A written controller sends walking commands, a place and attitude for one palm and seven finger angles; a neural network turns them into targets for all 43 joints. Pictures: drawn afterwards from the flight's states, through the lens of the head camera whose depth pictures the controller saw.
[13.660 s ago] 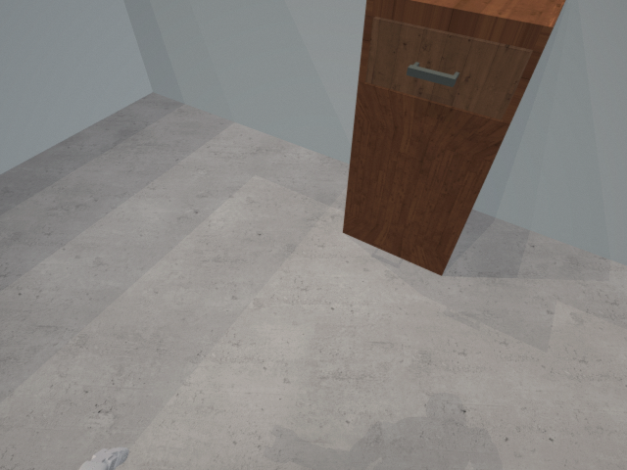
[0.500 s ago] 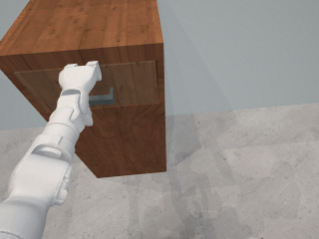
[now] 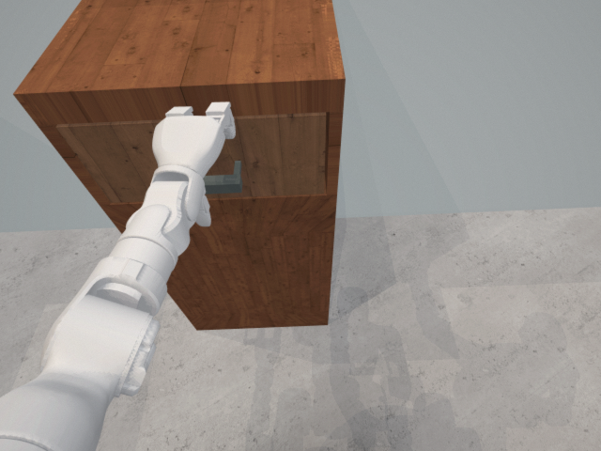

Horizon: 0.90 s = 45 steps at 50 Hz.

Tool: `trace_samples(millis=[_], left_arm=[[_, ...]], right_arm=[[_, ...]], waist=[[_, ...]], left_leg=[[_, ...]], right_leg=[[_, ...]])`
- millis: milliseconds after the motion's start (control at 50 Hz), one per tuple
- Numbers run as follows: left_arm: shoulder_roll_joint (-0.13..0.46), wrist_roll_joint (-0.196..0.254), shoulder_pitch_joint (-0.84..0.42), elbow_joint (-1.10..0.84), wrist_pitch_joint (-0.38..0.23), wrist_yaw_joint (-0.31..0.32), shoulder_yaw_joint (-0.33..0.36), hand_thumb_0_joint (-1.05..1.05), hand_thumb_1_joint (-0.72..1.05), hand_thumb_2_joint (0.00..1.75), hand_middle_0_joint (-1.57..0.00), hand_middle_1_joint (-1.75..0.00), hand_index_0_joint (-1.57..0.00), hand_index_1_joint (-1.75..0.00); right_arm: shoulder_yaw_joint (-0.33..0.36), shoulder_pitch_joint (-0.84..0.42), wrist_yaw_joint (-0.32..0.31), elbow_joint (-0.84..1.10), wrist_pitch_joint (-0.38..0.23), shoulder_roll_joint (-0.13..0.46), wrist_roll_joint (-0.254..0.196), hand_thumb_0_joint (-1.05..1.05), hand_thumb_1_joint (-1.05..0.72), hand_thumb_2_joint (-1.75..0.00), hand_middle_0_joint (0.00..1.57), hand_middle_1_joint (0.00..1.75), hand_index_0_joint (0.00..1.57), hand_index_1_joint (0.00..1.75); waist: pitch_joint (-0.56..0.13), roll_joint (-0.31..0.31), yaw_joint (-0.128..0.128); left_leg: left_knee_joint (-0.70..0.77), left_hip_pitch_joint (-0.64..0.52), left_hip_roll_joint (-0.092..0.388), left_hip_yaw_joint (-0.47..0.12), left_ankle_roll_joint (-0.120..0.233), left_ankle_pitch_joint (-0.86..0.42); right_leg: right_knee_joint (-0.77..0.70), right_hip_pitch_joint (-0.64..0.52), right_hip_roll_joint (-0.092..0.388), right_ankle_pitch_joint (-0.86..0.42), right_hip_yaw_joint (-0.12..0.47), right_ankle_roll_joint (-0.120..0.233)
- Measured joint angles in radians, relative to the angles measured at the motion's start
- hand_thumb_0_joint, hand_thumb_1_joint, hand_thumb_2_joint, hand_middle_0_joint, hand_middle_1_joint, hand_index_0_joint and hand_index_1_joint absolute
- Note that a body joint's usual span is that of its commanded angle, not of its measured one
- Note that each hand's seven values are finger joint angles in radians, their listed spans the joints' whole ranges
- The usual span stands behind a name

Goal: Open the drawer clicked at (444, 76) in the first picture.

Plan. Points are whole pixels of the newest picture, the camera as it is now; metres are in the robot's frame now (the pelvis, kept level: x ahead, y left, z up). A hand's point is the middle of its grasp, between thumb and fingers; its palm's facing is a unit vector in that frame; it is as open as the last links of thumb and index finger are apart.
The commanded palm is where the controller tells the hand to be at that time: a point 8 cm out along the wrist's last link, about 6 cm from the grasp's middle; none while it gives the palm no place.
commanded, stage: move the hooked fingers above the handle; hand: left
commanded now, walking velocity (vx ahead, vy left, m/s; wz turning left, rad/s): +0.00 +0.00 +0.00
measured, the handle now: (203, 176) +0.53 +0.14 +0.03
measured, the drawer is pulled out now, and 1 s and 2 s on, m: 0.00 0.00 0.00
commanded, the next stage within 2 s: lower the fingers behind the handle in 2.00 s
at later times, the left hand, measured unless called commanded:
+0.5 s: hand (191, 188) +0.47 +0.14 +0.08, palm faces +0.00 -0.03 -1.00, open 13.8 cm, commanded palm +0.46 +0.16 +0.14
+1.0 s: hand (170, 199) +0.45 +0.17 +0.07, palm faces -0.12 +0.02 -0.99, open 13.7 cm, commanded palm +0.45 +0.17 +0.14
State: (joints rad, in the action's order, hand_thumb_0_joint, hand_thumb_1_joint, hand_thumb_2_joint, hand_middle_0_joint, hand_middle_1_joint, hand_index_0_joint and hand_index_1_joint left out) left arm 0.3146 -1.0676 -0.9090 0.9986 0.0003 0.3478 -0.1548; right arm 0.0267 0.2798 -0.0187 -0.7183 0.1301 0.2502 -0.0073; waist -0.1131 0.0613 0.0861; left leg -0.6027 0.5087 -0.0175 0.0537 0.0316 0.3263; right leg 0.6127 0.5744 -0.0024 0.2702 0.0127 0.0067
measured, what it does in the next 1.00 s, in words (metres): stands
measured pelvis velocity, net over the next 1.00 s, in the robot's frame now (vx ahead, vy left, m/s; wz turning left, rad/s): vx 0.00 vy -0.02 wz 0.02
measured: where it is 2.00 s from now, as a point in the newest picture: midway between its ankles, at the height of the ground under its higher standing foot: outside the picture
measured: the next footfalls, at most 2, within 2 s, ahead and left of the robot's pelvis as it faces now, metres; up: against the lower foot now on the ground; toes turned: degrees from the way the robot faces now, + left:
none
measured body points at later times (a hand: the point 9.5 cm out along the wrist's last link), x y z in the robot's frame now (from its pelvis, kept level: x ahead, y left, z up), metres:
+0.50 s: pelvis +0.00 -0.01 +0.00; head +0.07 -0.02 +0.44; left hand +0.46 +0.14 +0.13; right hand +0.03 -0.30 -0.13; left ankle -0.03 +0.10 -0.72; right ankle +0.01 -0.12 -0.72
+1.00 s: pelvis +0.00 -0.02 +0.00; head +0.05 -0.05 +0.45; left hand +0.45 +0.17 +0.13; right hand +0.08 -0.29 -0.13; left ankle -0.03 +0.10 -0.72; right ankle +0.01 -0.12 -0.72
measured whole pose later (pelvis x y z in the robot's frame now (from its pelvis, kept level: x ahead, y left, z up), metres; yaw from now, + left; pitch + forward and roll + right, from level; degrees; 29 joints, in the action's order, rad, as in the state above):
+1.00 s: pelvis +0.00 -0.02 +0.00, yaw +1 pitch +10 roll +1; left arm 0.43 -1.02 -0.81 0.94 -0.02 0.11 -0.17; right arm 0.03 0.28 -0.07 -0.63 0.12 0.25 -0.03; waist -0.07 0.05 0.06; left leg -0.55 0.44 0.00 0.03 0.00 0.30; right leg 0.58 0.50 -0.02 0.26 -0.01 0.04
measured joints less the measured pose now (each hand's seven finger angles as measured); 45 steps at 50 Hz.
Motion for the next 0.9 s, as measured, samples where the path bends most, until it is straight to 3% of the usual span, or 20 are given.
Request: trace_samples(millis=[80,220,360,440,520,620,700,760,820,900], left_arm=[[-0.001,-0.003,-0.023,0.047,0.079,-0.041,0.012,0.0,-0.49,0.3,-0.45,-1.26,-0.38,-1.29],[0.059,0.011,-0.046,0.095,0.089,-0.142,0.028,0.0,-0.49,0.3,-0.37,-1.22,-0.36,-1.25],[0.137,0.028,0.016,0.036,-0.006,-0.194,-0.004,0.0,-0.49,0.3,-0.33,-1.2,-0.33,-1.21],[0.117,0.045,0.051,-0.06,-0.088,-0.179,-0.058,0.0,-0.49,0.3,-0.33,-1.2,-0.33,-1.2],[0.074,0.041,0.052,-0.106,-0.119,-0.114,-0.07,0.0,-0.49,0.3,-0.33,-1.2,-0.33,-1.2],[0.025,0.02,0.023,-0.054,-0.048,-0.028,-0.015,0.0,-0.49,0.3,-0.43,-1.28,-0.33,-1.2],[0.0,0.003,0.019,-0.02,0.031,-0.016,0.007,0.0,-0.49,0.3,-0.44,-1.29,-0.38,-1.27],[0.001,-0.002,0.003,0.017,0.094,-0.052,0.011,0.0,-0.49,0.3,-0.42,-1.26,-0.39,-1.29],[0.022,0.014,0.005,0.04,0.119,-0.107,0.029,0.0,-0.49,0.3,-0.39,-1.24,-0.37,-1.28],[0.074,0.037,0.039,0.04,0.095,-0.186,0.04,0.0,-0.49,0.3,-0.35,-1.22,-0.35,-1.24]], right_arm=[[-0.027,-0.03,-0.015,0.02,0.025,-0.03,-0.015,0.01,-0.91,-0.9,0.2,0.3,0.2,0.3],[-0.048,-0.028,-0.056,0.07,0.022,-0.036,-0.032,0.01,-0.91,-0.9,0.2,0.3,0.2,0.3],[0.006,0.045,-0.059,0.076,-0.022,0.016,-0.018,0.01,-0.91,-0.9,0.2,0.3,0.2,0.3],[0.047,0.083,-0.045,0.036,-0.038,0.038,-0.005,0.01,-0.91,-0.9,0.2,0.3,0.2,0.3],[0.062,0.084,-0.026,0.0,-0.04,0.044,0.006,0.01,-0.91,-0.9,0.2,0.29,0.2,0.3],[0.043,0.049,0.0,-0.012,-0.023,0.033,0.009,0.01,-0.91,-0.9,0.2,0.29,0.2,0.3],[0.014,0.012,0.004,-0.003,0.004,0.012,0.0,0.01,-0.91,-0.9,0.2,0.29,0.2,0.3],[-0.006,-0.017,-0.006,0.015,0.02,-0.01,-0.01,0.01,-0.91,-0.9,0.2,0.29,0.2,0.3],[-0.024,-0.034,-0.024,0.04,0.029,-0.026,-0.02,0.01,-0.91,-0.9,0.2,0.3,0.2,0.3],[-0.031,-0.029,-0.046,0.076,0.02,-0.026,-0.028,0.01,-0.91,-0.9,0.2,0.3,0.2,0.3]], waist=[[0.008,0.005,0.01],[0.027,-0.01,0.027],[0.042,-0.024,0.006],[0.044,-0.026,-0.015],[0.027,-0.028,-0.012],[0.005,-0.015,-0.001],[-0.001,0.004,-0.005],[0.002,0.012,-0.002],[0.008,0.013,0.002],[0.019,0.004,-0.001]], left_leg=[[0.03,-0.033,0.002,0.019,0.001,-0.015],[0.053,-0.056,0.006,0.023,-0.005,-0.035],[0.022,-0.017,0.009,-0.005,-0.011,-0.028],[-0.001,0.001,0.004,-0.032,-0.012,-0.016],[-0.016,0.009,0.002,-0.04,-0.013,-0.002],[-0.01,0.001,0.006,-0.021,-0.013,0.007],[0.016,-0.026,0.01,-0.002,-0.013,-0.001],[0.038,-0.049,0.012,0.008,-0.015,-0.012],[0.059,-0.073,0.015,0.015,-0.018,-0.023],[0.073,-0.091,0.019,0.008,-0.023,-0.032]], right_leg=[[-0.017,-0.021,-0.004,-0.015,0.019,-0.002],[-0.033,-0.039,-0.009,-0.032,0.023,0.003],[-0.019,-0.017,-0.008,-0.024,-0.006,0.012],[-0.008,-0.014,-0.002,-0.009,-0.032,0.014],[0.003,-0.01,0.001,0.006,-0.041,0.014],[0.007,-0.006,-0.005,0.012,-0.022,0.014],[-0.005,-0.02,-0.011,0.004,-0.002,0.013],[-0.016,-0.034,-0.014,-0.005,0.008,0.014],[-0.027,-0.051,-0.018,-0.012,0.014,0.017],[-0.037,-0.069,-0.02,-0.017,0.007,0.023]])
